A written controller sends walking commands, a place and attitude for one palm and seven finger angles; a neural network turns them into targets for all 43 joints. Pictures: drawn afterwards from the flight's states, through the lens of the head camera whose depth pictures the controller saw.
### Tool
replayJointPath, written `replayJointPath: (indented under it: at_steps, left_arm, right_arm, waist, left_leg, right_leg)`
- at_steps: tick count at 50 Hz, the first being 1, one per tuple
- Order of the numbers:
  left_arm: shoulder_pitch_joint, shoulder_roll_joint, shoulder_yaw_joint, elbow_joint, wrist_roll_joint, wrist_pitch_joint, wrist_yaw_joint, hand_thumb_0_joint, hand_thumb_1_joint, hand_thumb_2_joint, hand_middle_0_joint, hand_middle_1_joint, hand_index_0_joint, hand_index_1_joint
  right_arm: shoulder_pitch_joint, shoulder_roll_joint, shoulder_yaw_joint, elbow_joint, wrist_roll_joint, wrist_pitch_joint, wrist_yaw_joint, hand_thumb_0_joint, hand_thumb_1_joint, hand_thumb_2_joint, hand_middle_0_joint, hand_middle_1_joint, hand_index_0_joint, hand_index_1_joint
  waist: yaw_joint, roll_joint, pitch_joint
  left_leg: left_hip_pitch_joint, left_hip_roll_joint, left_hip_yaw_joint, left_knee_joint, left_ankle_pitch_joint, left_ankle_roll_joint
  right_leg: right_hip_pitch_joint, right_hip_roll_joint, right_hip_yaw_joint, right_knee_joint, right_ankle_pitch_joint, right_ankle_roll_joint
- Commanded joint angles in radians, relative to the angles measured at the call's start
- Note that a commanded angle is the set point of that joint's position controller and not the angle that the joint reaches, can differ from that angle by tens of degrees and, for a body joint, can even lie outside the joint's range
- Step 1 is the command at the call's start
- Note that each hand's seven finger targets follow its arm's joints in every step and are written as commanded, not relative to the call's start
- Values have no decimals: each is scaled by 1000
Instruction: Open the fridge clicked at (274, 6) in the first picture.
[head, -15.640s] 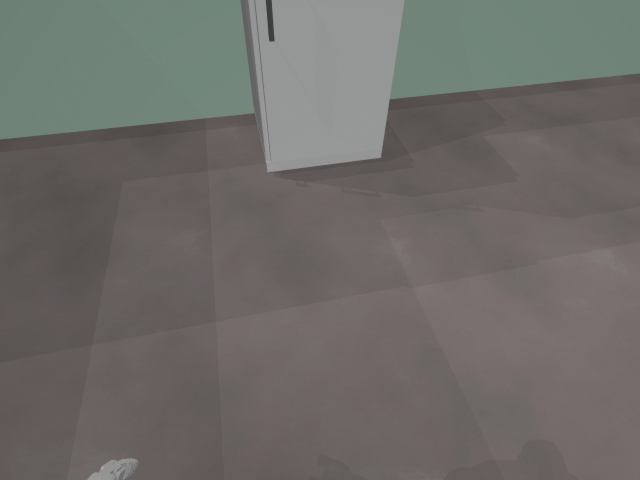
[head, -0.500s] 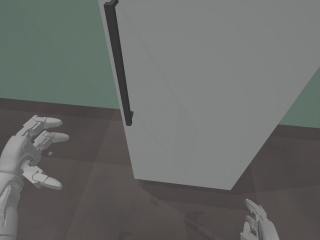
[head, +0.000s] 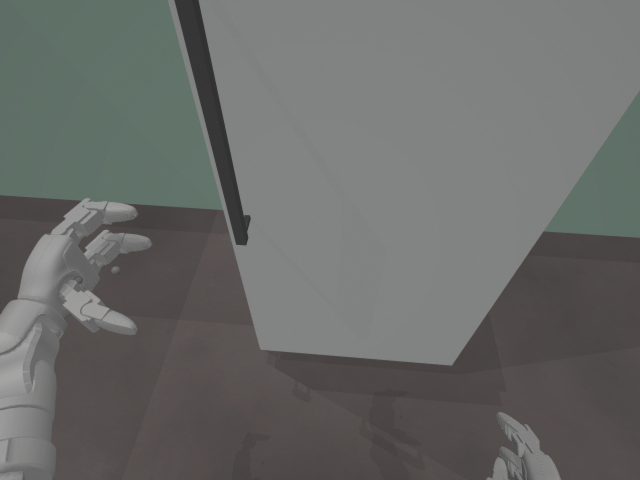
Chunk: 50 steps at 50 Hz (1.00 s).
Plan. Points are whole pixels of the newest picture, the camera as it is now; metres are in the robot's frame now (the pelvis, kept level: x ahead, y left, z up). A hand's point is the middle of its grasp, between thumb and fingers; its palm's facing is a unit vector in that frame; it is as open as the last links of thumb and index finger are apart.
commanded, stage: move the hooked fingers beside the handle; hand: left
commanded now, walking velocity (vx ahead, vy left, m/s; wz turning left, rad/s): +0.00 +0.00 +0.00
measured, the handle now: (225, 142) +0.53 +0.17 +0.14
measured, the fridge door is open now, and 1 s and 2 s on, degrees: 0 0 0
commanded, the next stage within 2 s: none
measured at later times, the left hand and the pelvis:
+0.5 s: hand (139, 236) +0.38 +0.25 +0.10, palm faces -0.05 -1.00 +0.01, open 14.0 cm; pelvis +0.01 +0.02 +0.00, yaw +0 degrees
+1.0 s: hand (168, 197) +0.45 +0.24 +0.10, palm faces -0.03 -1.00 +0.00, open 14.0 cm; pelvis +0.01 +0.02 -0.01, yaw -1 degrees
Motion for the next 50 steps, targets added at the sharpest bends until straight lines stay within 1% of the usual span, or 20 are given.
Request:
replayJointPath:
  at_steps: [1,4,8,9,11,14,15,18,19,24,27,32,33,36,37,40,42,44,47,50]
  left_arm:
    - [-261,298,119,-183,-17,-57,36,0,-500,300,-300,-1200,-300,-1200]
    - [-306,331,147,-193,-7,-86,61,0,-500,300,-300,-1200,-300,-1200]
    - [-327,296,115,-200,-2,-113,65,0,-500,300,-300,-1200,-300,-1200]
    - [-369,263,79,-194,0,-112,59,0,-500,300,-300,-1200,-300,-1200]
    - [-391,258,66,-162,5,-107,52,0,-500,300,-300,-1200,-300,-1200]
    - [-397,262,63,-133,7,-94,44,0,-500,300,-300,-1200,-300,-1200]
    - [-439,225,23,-138,9,-92,43,0,-500,300,-300,-1200,-300,-1200]
    - [-463,249,41,-114,14,-94,63,0,-500,300,-300,-1200,-300,-1200]
    - [-495,228,20,-105,20,-95,67,0,-500,300,-300,-1200,-300,-1200]
    - [-577,226,9,-85,46,-120,109,0,-500,300,-300,-1200,-300,-1200]
    - [-592,256,30,-33,66,-124,128,0,-500,300,-300,-1200,-300,-1200]
    - [-624,196,-23,-24,74,-135,140,0,-500,300,-300,-1200,-300,-1200]
    - [-622,222,2,-15,72,-138,143,0,-500,300,-300,-1200,-300,-1200]
    - [-678,221,-8,82,78,-127,145,0,-500,300,-300,-1200,-300,-1200]
    - [-720,248,6,113,83,-130,150,0,-500,300,-300,-1200,-300,-1200]
    - [-832,265,-6,161,104,-154,158,0,-500,300,-300,-1200,-300,-1200]
    - [-857,262,-11,161,112,-182,160,0,-500,300,-300,-1200,-300,-1200]
    - [-883,286,3,166,114,-209,156,0,-500,300,-300,-1200,-300,-1200]
    - [-896,327,35,224,110,-224,144,0,-500,300,-300,-1200,-300,-1200]
    - [-894,335,27,321,117,-205,127,0,-500,300,-300,-1200,-300,-1200]
  right_arm:
    - [-43,-130,-63,-156,3,-40,-3,0,-900,-900,200,300,200,300]
    - [-31,-129,-64,-152,-1,-28,1,0,-900,-900,200,300,200,300]
    - [-14,-128,-67,-149,-2,-18,3,0,-900,-900,200,300,200,300]
    - [-11,-127,-66,-144,0,-16,3,0,-900,-900,200,300,200,300]
    - [2,-131,-70,-129,2,-10,0,0,-900,-900,200,300,200,300]
    - [10,-137,-71,-130,2,-1,-2,0,-900,-900,200,300,200,300]
    - [9,-136,-70,-130,2,0,-1,0,-900,-900,200,300,200,300]
    - [16,-140,-71,-127,-1,11,-1,0,-900,-900,200,300,200,300]
    - [18,-138,-70,-125,0,13,-1,0,-900,-900,200,300,200,300]
    - [35,-139,-73,-115,-7,27,7,0,-900,-900,200,300,200,300]
    - [50,-142,-73,-104,-10,44,10,0,-900,-900,200,300,200,300]
    - [62,-140,-78,-104,-13,61,24,0,-900,-900,200,300,200,300]
    - [71,-144,-79,-101,-16,66,25,0,-900,-900,200,300,200,300]
    - [79,-148,-76,-90,-12,87,23,0,-900,-900,200,300,200,300]
    - [82,-152,-75,-83,-11,94,21,0,-900,-900,200,300,200,300]
    - [92,-155,-72,-73,-14,103,18,0,-900,-900,200,300,200,300]
    - [107,-154,-74,-68,-18,105,21,0,-900,-900,200,300,200,300]
    - [123,-158,-77,-60,-22,111,22,0,-900,-900,200,300,200,300]
    - [136,-159,-76,-45,-22,121,23,0,-900,-900,200,300,200,300]
    - [151,-165,-72,-42,-19,137,24,0,-900,-900,200,300,200,300]
  waist:
    - [24,22,-248]
    - [21,28,-266]
    - [11,49,-282]
    - [-8,58,-284]
    - [-19,70,-267]
    - [-15,53,-268]
    - [-28,62,-265]
    - [-17,40,-267]
    - [-29,34,-270]
    - [-28,56,-318]
    - [-26,68,-318]
    - [-31,105,-348]
    - [-25,79,-355]
    - [-53,10,-297]
    - [-58,-4,-268]
    - [-71,46,-277]
    - [-69,94,-345]
    - [-71,79,-409]
    - [-71,64,-424]
    - [-81,44,-367]
  left_leg:
    - [88,-4,-47,-103,156,6]
    - [95,0,-45,-102,176,6]
    - [124,3,-48,-99,209,5]
    - [142,4,-47,-100,201,7]
    - [146,5,-51,-101,184,5]
    - [154,8,-60,-101,201,3]
    - [165,8,-63,-104,195,3]
    - [159,9,-74,-103,204,-1]
    - [169,12,-76,-106,201,-3]
    - [215,17,-92,-100,252,-13]
    - [209,20,-96,-98,262,-20]
    - [274,31,-111,-88,351,-38]
    - [260,31,-109,-79,378,-35]
    - [178,25,-91,-85,267,-19]
    - [151,26,-95,-89,218,-16]
    - [142,20,-92,-82,184,-11]
    - [193,21,-100,-69,220,-17]
    - [213,24,-100,-50,265,-17]
    - [167,19,-83,-36,262,-8]
    - [95,18,-73,-33,237,-1]
  right_leg:
    - [112,-37,102,-107,187,35]
    - [120,-29,102,-97,208,32]
    - [108,-22,87,-82,237,26]
    - [85,-20,88,-86,235,30]
    - [56,-20,83,-91,213,30]
    - [43,-16,75,-88,220,24]
    - [22,-17,69,-88,210,25]
    - [25,-17,64,-81,202,18]
    - [7,-15,61,-79,197,22]
    - [-13,-15,56,-64,207,19]
    - [-27,-16,55,-57,201,19]
    - [-66,-13,47,-49,216,17]
    - [-43,-13,47,-45,238,14]
    - [-52,-12,52,-55,210,24]
    - [-65,-12,51,-57,180,23]
    - [-82,-15,60,-50,154,20]
    - [-95,-14,63,-40,162,17]
    - [-74,-9,67,-30,197,20]
    - [-37,-9,77,-25,232,24]
    - [-47,-8,76,-23,234,26]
